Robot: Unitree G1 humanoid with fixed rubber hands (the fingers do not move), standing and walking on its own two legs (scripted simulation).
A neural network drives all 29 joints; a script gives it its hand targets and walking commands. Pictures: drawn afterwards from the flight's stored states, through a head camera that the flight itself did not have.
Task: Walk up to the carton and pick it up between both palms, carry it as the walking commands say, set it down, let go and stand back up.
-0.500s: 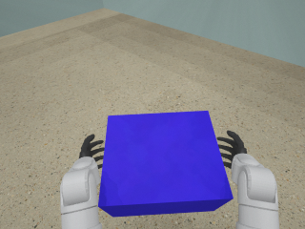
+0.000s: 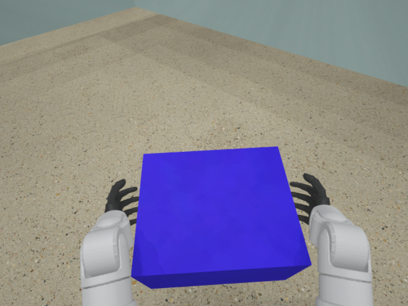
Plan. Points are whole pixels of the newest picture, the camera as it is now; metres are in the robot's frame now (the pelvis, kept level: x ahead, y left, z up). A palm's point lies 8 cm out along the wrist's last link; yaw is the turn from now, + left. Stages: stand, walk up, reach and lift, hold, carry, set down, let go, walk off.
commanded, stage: carry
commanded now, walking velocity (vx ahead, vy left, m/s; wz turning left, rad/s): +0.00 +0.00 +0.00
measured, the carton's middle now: (214, 217) +0.31 +0.00 +0.00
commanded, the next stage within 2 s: hold in 0.20 s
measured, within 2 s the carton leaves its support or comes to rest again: neither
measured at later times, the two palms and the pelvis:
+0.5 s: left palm (114, 198) +0.31 +0.20 +0.08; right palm (302, 190) +0.32 -0.17 +0.07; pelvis +0.01 -0.01 +0.01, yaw +1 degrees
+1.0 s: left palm (126, 222) +0.32 +0.21 -0.03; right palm (287, 210) +0.33 -0.17 -0.03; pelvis +0.03 -0.01 +0.01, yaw +3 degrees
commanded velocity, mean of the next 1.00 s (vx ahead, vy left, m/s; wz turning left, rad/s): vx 0.00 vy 0.00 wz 0.00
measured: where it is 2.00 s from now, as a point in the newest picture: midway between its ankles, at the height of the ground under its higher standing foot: outside the picture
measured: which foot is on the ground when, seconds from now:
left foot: down 0.00-1.00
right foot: down 0.00-1.00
